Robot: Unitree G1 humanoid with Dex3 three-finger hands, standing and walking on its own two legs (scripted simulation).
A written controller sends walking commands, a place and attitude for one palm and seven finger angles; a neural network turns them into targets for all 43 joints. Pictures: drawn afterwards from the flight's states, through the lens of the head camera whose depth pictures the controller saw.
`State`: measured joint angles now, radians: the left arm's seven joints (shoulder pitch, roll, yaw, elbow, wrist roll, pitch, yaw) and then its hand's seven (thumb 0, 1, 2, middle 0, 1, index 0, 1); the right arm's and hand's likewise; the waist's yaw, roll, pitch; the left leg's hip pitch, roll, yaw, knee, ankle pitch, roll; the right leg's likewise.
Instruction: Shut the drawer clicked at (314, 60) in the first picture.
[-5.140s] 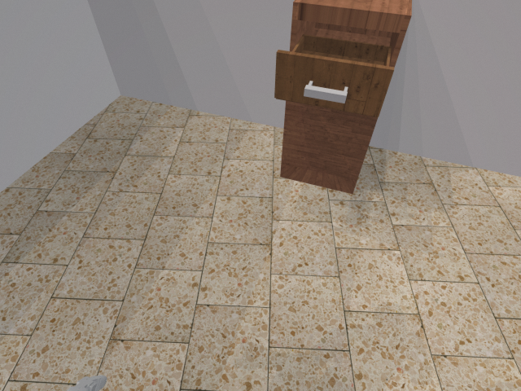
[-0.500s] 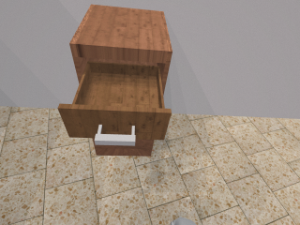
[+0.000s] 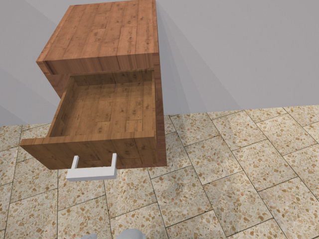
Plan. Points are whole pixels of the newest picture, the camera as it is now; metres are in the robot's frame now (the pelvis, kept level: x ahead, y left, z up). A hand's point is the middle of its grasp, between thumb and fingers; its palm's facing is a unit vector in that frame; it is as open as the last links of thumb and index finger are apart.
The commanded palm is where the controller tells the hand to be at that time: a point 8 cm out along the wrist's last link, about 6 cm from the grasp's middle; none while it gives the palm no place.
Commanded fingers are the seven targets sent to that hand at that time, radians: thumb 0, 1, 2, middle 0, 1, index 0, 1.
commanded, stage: come to a stop and stand still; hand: left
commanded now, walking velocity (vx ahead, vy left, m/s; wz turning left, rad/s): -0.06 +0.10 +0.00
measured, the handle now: (93, 166) +0.31 +0.21 -0.03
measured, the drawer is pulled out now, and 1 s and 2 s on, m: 0.29 0.29 0.29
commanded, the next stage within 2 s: look again from close up in 1.48 s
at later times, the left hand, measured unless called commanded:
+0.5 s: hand out of the picture -0.02 +0.28 -0.18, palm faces +0.00 -0.97 -0.25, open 7.4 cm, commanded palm none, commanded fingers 0.00 0.90 0.90 -0.20 -0.30 -0.20 -0.30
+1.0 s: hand out of the picture +0.01 +0.29 -0.17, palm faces -0.01 -0.97 -0.22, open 7.4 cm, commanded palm none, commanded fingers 0.00 0.90 0.90 -0.20 -0.30 -0.20 -0.30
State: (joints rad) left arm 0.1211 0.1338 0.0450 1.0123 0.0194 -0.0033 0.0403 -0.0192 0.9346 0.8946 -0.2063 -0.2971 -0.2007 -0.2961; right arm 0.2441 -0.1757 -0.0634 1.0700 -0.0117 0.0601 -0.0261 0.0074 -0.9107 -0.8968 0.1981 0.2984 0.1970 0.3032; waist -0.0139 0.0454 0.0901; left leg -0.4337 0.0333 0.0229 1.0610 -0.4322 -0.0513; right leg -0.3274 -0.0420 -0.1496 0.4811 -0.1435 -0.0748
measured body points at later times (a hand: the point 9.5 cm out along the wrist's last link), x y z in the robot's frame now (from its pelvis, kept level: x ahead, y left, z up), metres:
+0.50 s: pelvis -0.05 +0.09 -0.01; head -0.06 +0.08 +0.44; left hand -0.02 +0.33 -0.16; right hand +0.00 -0.15 -0.16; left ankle -0.09 +0.16 -0.74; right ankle +0.01 -0.05 -0.74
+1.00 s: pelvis -0.02 +0.11 +0.00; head -0.01 +0.10 +0.45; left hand +0.01 +0.34 -0.16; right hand -0.04 -0.11 -0.17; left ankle -0.09 +0.16 -0.74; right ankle +0.01 -0.05 -0.74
